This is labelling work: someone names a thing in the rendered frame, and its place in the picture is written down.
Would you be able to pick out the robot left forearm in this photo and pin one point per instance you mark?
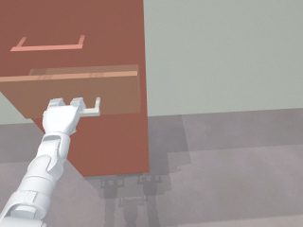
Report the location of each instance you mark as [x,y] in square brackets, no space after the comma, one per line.
[32,198]

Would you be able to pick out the left robot hand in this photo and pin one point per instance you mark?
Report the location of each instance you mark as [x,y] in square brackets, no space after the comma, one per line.
[63,118]

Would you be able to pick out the cabinet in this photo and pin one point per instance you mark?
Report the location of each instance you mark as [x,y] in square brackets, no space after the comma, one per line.
[112,33]

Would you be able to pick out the drawer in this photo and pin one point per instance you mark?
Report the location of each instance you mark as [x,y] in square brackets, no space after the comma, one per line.
[117,86]

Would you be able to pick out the handle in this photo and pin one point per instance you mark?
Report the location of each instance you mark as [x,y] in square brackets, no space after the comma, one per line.
[47,50]
[86,112]

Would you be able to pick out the left robot upper arm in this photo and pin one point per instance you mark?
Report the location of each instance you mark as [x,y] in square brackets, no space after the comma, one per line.
[9,221]

